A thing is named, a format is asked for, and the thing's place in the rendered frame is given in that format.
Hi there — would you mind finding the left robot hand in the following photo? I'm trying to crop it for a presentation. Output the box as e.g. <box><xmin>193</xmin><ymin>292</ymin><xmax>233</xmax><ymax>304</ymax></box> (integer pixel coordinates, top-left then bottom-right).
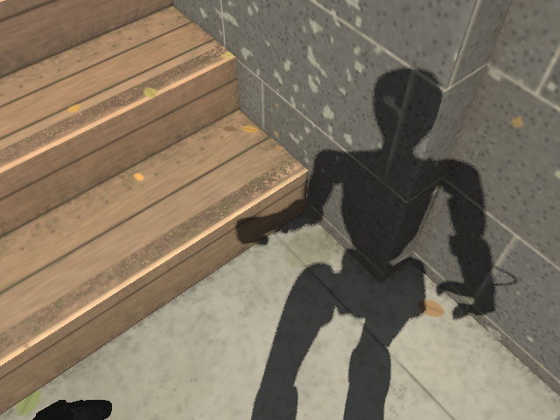
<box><xmin>32</xmin><ymin>400</ymin><xmax>112</xmax><ymax>420</ymax></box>

